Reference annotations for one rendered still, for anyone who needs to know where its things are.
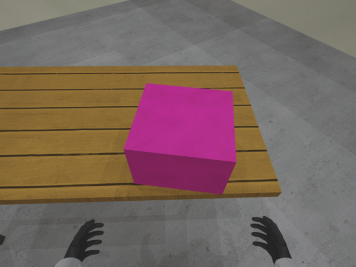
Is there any robot left hand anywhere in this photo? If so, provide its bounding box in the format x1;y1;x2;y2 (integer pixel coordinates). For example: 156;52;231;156
64;219;104;262

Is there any carton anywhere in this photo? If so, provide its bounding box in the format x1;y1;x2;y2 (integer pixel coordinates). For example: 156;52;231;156
123;83;236;195

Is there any table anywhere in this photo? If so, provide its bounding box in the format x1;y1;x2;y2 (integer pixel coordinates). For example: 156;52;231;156
0;66;282;245

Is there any robot right hand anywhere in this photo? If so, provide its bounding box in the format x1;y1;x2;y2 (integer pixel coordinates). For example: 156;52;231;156
250;216;292;264

